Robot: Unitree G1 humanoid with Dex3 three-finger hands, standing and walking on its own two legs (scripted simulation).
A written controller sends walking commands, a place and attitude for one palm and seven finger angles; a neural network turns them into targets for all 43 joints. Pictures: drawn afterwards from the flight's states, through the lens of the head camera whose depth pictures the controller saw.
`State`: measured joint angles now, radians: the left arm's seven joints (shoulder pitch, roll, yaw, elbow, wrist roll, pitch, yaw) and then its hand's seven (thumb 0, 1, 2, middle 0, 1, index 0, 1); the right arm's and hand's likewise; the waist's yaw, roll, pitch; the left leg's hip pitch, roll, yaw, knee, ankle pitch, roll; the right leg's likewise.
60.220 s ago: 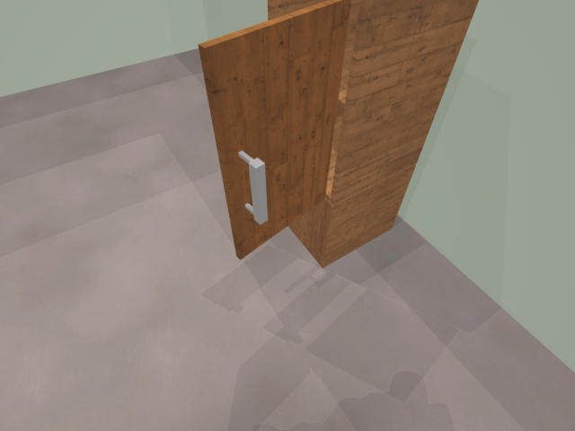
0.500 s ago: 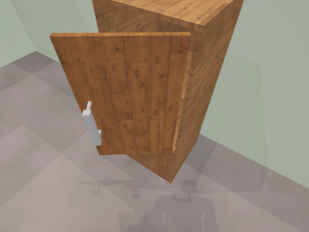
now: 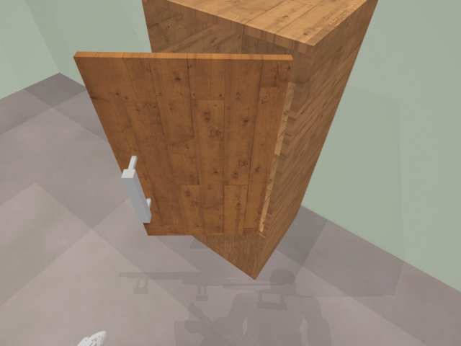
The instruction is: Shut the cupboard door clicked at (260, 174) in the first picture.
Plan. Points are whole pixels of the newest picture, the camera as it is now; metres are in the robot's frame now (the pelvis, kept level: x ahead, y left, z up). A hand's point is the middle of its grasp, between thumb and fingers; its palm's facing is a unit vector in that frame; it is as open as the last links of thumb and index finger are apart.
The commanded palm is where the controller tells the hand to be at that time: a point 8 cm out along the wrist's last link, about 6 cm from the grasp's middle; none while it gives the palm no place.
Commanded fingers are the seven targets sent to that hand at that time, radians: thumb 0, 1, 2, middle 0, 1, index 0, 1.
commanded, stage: raise the hand and make a fist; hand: left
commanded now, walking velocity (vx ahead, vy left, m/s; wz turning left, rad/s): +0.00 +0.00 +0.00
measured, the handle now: (140, 190) +0.44 +0.25 -0.06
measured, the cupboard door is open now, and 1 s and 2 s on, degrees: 37 37 37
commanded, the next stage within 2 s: bring the fist close to the handle in 1.84 s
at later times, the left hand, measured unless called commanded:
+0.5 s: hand (127, 339) +0.14 +0.19 -0.06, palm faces +0.10 -0.99 -0.07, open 5.4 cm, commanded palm +0.12 +0.24 -0.06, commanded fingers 0.00 0.90 0.90 -0.73 -0.88 -0.73 -0.88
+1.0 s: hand (120, 329) +0.16 +0.20 -0.07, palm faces +0.08 -1.00 -0.03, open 3.3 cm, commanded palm +0.13 +0.25 -0.06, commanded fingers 0.00 0.90 0.90 -1.19 -1.38 -1.19 -1.38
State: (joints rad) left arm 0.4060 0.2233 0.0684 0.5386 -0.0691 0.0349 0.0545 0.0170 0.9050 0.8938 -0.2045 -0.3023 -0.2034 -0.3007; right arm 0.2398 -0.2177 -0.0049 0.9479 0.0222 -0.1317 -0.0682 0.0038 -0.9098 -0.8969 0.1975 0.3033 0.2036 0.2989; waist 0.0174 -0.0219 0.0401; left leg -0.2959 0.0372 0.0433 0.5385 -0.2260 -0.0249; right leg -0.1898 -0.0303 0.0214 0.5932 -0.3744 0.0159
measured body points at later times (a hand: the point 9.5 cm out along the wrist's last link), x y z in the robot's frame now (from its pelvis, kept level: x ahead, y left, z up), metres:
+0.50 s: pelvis -0.05 -0.02 -0.13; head +0.02 -0.02 +0.32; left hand +0.13 +0.24 -0.05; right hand +0.19 -0.22 -0.20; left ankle +0.04 +0.14 -0.73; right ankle -0.05 -0.13 -0.73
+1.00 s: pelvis -0.05 +0.01 -0.12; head +0.01 +0.03 +0.33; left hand +0.15 +0.26 -0.06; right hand +0.14 -0.23 -0.18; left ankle +0.04 +0.14 -0.73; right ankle -0.05 -0.13 -0.73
